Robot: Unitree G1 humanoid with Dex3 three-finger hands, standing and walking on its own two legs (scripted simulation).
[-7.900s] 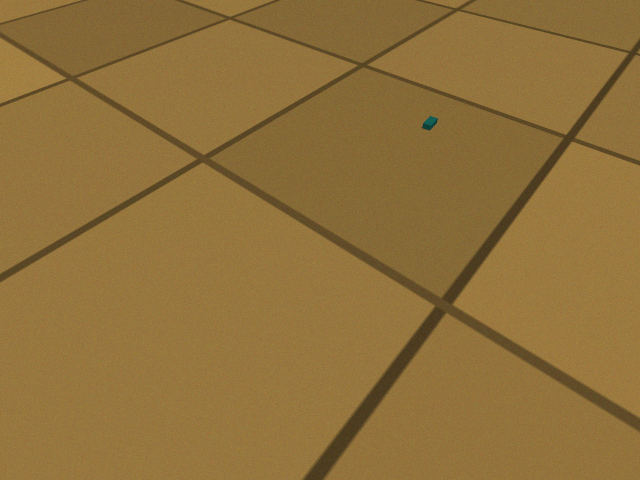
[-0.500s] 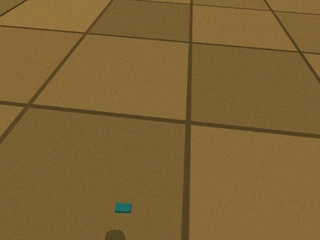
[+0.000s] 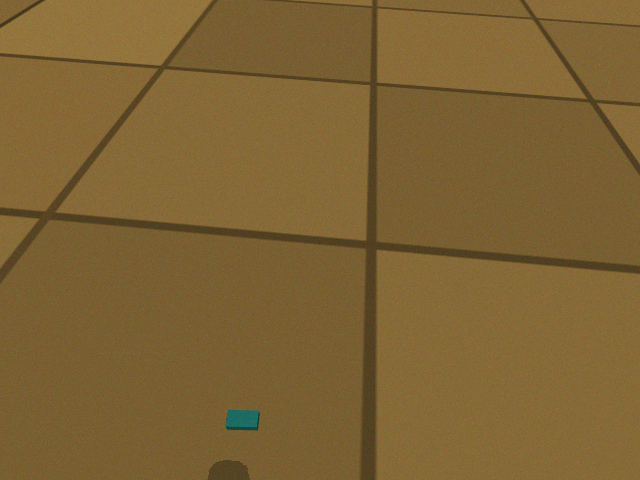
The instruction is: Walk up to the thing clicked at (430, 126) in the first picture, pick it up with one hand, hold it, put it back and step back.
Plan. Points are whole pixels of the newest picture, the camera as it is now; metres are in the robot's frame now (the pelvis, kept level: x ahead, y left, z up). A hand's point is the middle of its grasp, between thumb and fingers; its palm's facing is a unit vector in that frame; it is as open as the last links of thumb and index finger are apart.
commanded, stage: walk up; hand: left
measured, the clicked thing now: (243, 420) +0.44 +0.23 -0.77
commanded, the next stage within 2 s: stand in 0.22 s
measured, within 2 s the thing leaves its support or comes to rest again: neither
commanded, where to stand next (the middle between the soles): +0.07 -0.01 m, yaw -2 degrees
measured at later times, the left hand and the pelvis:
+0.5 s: hand out of the picture +0.09 +0.24 -0.16, palm faces -0.01 -0.95 -0.32, open 7.4 cm; pelvis +0.01 +0.00 +0.00, yaw +0 degrees
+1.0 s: hand out of the picture +0.08 +0.25 -0.16, palm faces -0.01 -0.94 -0.33, open 7.4 cm; pelvis +0.01 +0.00 +0.00, yaw +0 degrees
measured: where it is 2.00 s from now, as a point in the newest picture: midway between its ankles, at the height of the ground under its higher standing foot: outside the picture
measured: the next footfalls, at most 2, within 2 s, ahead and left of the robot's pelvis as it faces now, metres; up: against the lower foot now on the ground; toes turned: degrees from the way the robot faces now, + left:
none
